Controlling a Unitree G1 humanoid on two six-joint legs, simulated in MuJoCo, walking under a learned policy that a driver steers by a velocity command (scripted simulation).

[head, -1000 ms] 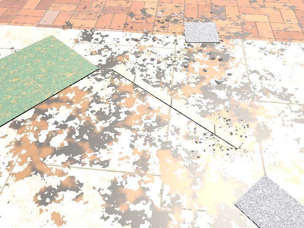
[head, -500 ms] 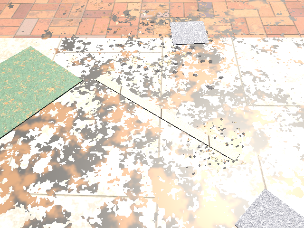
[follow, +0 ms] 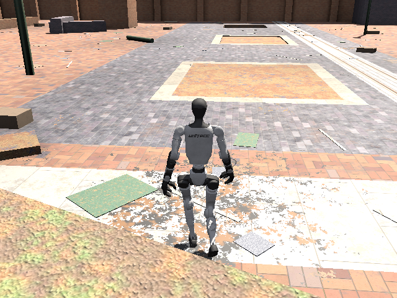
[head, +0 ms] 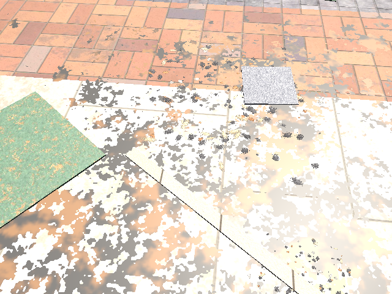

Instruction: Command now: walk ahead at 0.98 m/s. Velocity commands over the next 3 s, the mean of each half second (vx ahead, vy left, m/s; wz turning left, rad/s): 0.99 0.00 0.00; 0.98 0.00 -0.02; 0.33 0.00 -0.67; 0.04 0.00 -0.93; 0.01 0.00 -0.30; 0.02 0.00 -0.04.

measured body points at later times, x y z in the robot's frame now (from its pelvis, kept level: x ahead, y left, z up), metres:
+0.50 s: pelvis +0.48 -0.04 +0.02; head +0.51 -0.03 +0.46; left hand +0.57 +0.23 -0.11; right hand +0.52 -0.30 -0.12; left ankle +0.31 +0.08 -0.58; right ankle +0.54 -0.10 -0.71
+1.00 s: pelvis +0.97 +0.01 +0.02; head +1.00 +0.01 +0.47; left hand +1.05 +0.27 -0.10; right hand +1.01 -0.27 -0.11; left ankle +0.99 +0.07 -0.71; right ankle +0.89 -0.13 -0.60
